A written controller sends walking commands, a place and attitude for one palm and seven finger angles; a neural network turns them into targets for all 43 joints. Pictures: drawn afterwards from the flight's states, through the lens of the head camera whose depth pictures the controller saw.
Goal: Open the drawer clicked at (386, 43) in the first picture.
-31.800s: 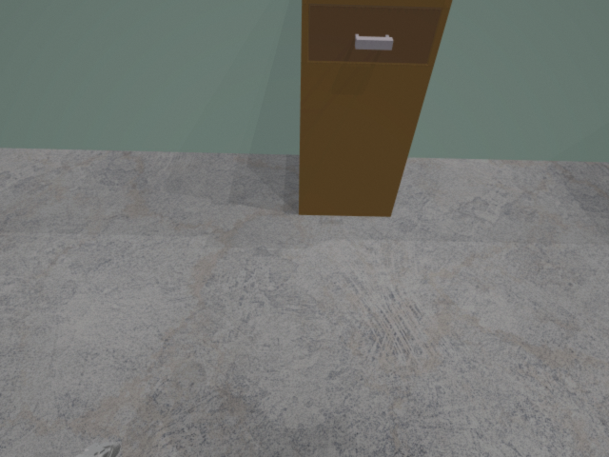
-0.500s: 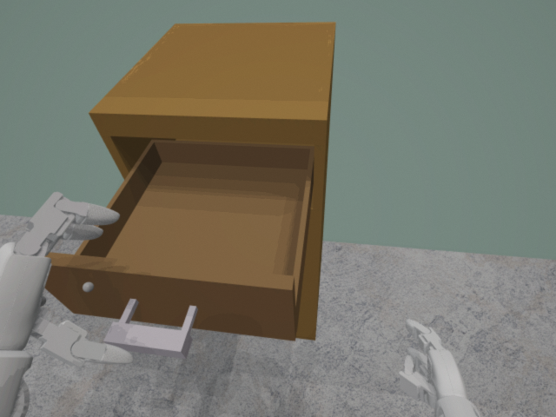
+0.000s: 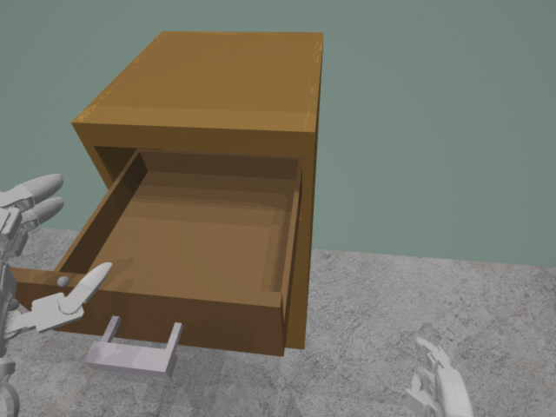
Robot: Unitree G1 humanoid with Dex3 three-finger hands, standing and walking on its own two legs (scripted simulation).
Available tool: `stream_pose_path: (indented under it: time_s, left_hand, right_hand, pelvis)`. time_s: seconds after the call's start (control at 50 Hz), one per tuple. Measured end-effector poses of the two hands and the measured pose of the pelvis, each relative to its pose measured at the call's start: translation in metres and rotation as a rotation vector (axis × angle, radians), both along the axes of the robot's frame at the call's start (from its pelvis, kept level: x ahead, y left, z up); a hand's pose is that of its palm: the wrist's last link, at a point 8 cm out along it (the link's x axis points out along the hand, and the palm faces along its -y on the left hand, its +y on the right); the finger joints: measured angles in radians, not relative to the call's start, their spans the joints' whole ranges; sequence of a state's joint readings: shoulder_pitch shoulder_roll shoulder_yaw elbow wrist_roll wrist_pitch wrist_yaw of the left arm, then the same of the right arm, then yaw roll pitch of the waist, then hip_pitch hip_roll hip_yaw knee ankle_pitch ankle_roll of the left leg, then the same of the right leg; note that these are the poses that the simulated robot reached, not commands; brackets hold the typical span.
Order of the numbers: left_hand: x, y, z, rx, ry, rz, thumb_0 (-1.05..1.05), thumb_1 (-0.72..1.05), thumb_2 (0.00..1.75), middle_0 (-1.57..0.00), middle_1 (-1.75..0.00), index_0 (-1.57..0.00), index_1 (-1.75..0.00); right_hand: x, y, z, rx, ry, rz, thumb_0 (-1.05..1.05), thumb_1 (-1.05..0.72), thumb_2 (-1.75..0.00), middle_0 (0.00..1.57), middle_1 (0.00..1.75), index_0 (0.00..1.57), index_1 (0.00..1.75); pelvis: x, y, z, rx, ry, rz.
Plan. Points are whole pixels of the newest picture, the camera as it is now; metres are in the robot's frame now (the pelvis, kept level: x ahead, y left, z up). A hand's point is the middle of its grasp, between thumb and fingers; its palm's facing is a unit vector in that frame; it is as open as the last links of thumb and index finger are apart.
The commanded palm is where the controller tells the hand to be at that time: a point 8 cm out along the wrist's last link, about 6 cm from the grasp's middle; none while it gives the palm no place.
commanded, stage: draw the hand back to the body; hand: left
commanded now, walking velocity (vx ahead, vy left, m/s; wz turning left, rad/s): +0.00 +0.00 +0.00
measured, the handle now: (139, 342) +0.20 +0.22 +0.03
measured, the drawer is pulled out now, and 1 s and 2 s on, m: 0.29 0.29 0.29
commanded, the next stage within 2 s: step back with the hand held close in 0.38 s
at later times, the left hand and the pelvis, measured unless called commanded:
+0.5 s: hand (65, 295) +0.17 +0.22 +0.21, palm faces +0.44 -0.79 -0.42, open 7.5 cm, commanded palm +0.12 +0.26 +0.22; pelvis -0.01 -0.02 +0.00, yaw +1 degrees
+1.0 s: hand (4, 347) +0.12 +0.25 +0.20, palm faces +0.38 -0.75 -0.54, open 7.4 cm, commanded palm +0.05 +0.29 +0.22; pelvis -0.07 +0.01 -0.01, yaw +1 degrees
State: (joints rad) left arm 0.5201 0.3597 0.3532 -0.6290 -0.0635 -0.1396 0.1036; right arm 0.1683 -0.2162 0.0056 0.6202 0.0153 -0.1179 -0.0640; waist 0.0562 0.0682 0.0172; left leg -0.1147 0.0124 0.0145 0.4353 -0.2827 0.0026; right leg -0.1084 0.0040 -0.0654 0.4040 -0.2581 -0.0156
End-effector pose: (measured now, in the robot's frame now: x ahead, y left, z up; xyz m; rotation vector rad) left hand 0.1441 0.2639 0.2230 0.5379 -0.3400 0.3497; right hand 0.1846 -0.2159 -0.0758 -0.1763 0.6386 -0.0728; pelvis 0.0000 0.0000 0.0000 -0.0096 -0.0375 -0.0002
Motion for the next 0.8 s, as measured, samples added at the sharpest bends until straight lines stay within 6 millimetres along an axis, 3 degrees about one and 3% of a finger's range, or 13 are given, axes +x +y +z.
stream_pose_path:
  time_s: [0.16,0.34,0.5,0.6,0.8]
  left_hand:
    - [-0.005,0.002,-0.002,-0.018,0.002,0.048,0.01,0.55,0.76,-0.24,-0.52,-0.24,-0.52]
    - [-0.011,-0.007,-0.001,-0.024,0.001,0.044,0.01,0.80,0.86,-0.22,-0.35,-0.22,-0.36]
    - [-0.014,-0.010,-0.002,-0.022,0.003,0.044,0.01,0.87,0.89,-0.21,-0.31,-0.22,-0.31]
    - [-0.013,-0.005,0.008,0.057,-0.024,0.035,0.02,0.88,0.90,-0.21,-0.30,-0.22,-0.31]
    - [-0.023,-0.001,-0.005,0.112,0.065,-0.063,0.02,0.88,0.90,-0.21,-0.30,-0.22,-0.30]
  right_hand:
    - [0.007,0.001,0.002,0.015,-0.014,0.019,0.01,-0.90,-0.90,0.20,0.30,0.20,0.30]
    - [0.001,-0.002,0.000,0.025,-0.013,0.027,0.01,-0.90,-0.90,0.20,0.30,0.20,0.30]
    - [-0.009,-0.011,-0.003,0.022,0.001,0.012,0.01,-0.90,-0.90,0.20,0.30,0.20,0.30]
    - [-0.019,-0.017,-0.005,0.019,0.031,-0.005,0.01,-0.90,-0.90,0.20,0.30,0.20,0.30]
    - [-0.054,-0.030,-0.004,-0.042,0.084,-0.105,0.01,-0.90,-0.90,0.20,0.30,0.20,0.30]
  pelvis:
    - [-0.002,-0.006,0.000,0.002,-0.006,0.007]
    - [-0.006,-0.013,0.000,0.003,-0.015,0.011]
    - [-0.011,-0.017,0.000,0.004,-0.019,0.010]
    - [-0.018,-0.018,-0.001,-0.006,0.020,0.025]
    - [-0.040,-0.002,-0.005,0.001,0.064,0.017]
